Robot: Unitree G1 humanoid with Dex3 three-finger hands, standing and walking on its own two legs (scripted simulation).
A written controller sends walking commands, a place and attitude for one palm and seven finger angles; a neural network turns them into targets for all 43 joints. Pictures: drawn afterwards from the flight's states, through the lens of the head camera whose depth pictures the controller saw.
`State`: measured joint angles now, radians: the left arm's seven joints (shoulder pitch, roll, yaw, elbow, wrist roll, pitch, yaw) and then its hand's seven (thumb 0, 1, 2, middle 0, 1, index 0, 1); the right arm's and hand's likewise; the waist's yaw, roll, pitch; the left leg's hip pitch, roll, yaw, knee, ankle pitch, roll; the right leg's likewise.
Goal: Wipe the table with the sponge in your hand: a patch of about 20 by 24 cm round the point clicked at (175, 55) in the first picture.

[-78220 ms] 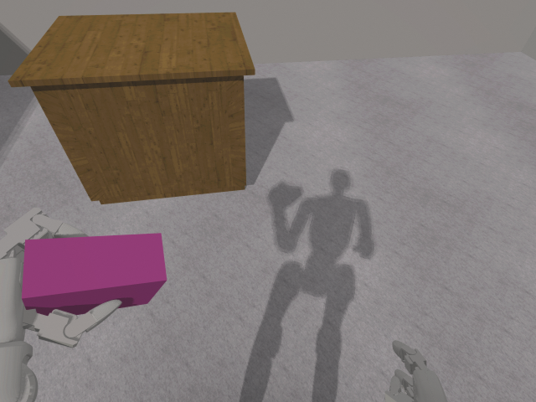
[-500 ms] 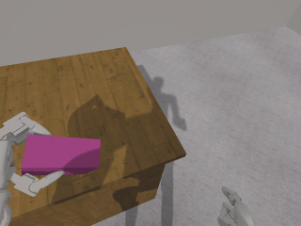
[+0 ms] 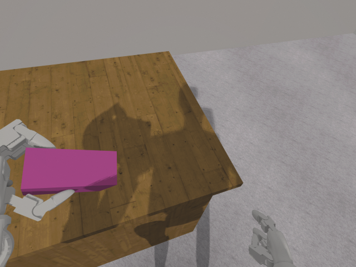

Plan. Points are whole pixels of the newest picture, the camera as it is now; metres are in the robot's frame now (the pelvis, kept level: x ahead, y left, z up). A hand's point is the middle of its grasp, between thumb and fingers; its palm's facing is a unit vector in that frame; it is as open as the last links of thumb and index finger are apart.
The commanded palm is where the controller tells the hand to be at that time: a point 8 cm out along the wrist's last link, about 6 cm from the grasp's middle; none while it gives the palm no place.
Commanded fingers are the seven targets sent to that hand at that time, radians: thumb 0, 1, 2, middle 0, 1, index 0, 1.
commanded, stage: come to a stop and stand still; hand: left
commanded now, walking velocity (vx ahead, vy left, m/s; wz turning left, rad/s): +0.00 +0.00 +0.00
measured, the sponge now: (83, 173) +0.24 +0.20 +0.12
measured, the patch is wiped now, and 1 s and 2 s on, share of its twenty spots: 0.00 0.00 0.00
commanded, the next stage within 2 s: look again from close up in 0.08 s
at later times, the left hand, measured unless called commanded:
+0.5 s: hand (61, 180) +0.21 +0.21 +0.16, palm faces +0.37 -0.85 -0.38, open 10.0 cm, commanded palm +0.15 +0.25 +0.18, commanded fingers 0.00 0.10 1.30 -1.20 -1.60 -1.20 -1.60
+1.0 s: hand (62, 163) +0.23 +0.22 +0.16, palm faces +0.38 -0.84 -0.39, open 10.0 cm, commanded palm +0.16 +0.25 +0.18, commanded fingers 0.00 0.10 1.30 -1.20 -1.60 -1.20 -1.60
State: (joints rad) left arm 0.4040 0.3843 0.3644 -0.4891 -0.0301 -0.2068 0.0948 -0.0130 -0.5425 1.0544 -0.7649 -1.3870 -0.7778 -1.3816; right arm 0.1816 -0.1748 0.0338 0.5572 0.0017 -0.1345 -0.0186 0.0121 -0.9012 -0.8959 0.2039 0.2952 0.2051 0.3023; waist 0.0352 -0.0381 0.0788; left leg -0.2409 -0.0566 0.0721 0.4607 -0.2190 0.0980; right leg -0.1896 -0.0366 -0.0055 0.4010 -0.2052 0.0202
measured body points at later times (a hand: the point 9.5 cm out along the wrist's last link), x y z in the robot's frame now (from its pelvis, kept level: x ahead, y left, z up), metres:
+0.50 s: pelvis -0.01 -0.03 +0.00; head +0.01 -0.02 +0.45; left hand +0.18 +0.26 +0.18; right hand +0.17 -0.26 -0.07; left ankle +0.02 +0.04 -0.74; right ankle +0.01 -0.16 -0.74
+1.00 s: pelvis +0.00 -0.03 +0.00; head +0.03 -0.02 +0.45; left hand +0.21 +0.26 +0.18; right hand +0.17 -0.26 -0.07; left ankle +0.02 +0.04 -0.74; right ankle +0.01 -0.16 -0.74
